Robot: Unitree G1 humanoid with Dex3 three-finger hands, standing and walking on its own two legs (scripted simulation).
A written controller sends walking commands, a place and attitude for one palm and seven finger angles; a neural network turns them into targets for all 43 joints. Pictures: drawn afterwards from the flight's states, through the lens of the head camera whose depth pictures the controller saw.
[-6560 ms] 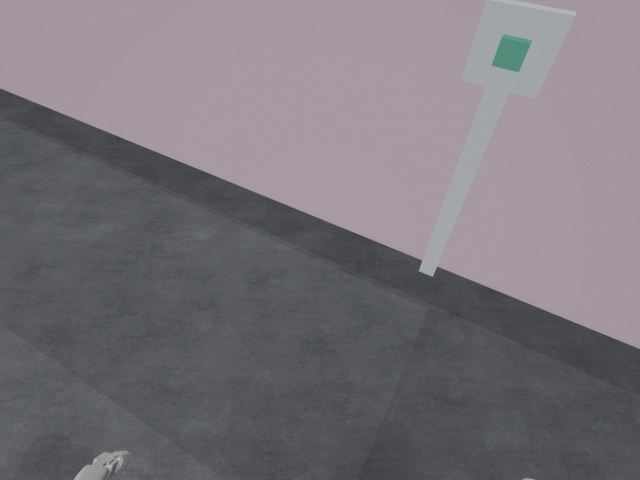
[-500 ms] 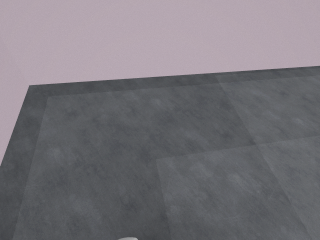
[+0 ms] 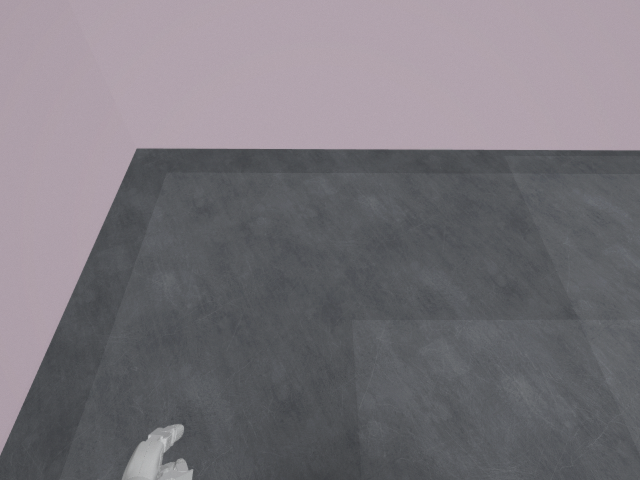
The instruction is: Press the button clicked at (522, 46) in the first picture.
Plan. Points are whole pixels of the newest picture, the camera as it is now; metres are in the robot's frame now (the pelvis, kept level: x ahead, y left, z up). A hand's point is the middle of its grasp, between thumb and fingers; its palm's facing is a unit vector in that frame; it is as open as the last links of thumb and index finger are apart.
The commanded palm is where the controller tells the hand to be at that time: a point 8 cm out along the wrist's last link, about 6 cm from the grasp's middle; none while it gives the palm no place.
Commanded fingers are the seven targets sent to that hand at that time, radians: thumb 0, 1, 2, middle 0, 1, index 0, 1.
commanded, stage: turn to face it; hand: left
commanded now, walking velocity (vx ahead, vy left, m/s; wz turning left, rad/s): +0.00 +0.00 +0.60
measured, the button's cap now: out of the picture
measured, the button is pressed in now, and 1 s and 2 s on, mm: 0 0 0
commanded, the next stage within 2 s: none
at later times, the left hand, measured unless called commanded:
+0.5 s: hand out of the picture -0.07 +0.18 -0.17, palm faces +0.35 -0.90 -0.27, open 7.4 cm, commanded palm none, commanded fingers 0.00 0.90 0.90 -0.20 -0.30 -0.20 -0.30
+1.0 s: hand out of the picture -0.01 +0.26 -0.15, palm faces +0.57 -0.79 -0.25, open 7.4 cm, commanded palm none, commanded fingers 0.00 0.90 0.90 -0.20 -0.30 -0.20 -0.30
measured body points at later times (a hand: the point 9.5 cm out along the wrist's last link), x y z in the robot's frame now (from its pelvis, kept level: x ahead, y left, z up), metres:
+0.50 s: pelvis -0.01 -0.01 -0.01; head +0.04 +0.00 +0.44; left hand -0.08 +0.23 -0.15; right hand +0.19 -0.23 -0.15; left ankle -0.06 +0.12 -0.70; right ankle -0.03 -0.14 -0.74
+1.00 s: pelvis -0.01 +0.01 +0.00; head +0.01 +0.04 +0.45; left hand -0.04 +0.31 -0.13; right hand +0.17 -0.17 -0.14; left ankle -0.06 +0.10 -0.74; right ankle +0.08 -0.12 -0.70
